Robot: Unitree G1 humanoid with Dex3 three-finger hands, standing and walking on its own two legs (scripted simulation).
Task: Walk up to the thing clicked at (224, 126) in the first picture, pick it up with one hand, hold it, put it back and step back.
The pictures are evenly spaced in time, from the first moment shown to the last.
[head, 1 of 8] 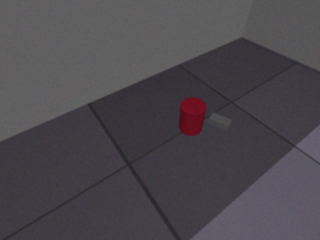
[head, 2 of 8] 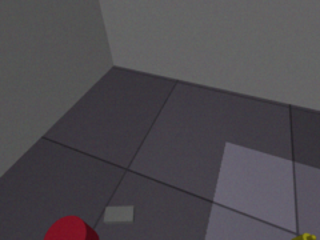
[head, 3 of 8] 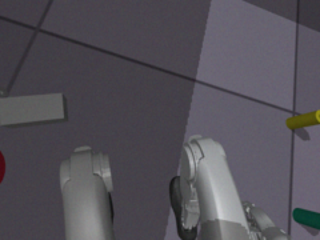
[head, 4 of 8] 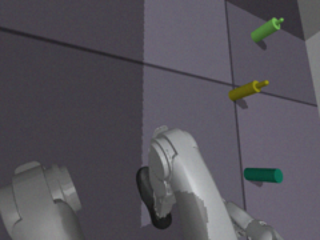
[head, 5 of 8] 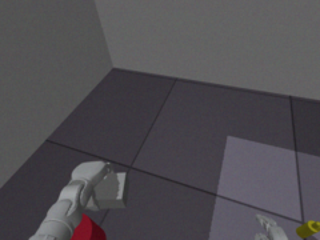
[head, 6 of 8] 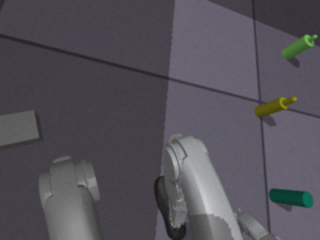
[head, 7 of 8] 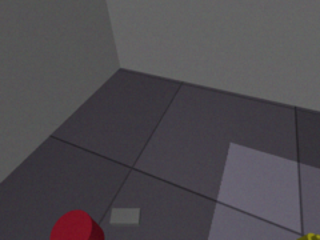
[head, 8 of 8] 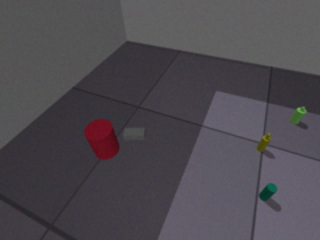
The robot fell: no
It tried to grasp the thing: yes
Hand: left
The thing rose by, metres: 0.67
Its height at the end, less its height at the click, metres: +0.00
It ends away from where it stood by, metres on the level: 0.03
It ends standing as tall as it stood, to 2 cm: yes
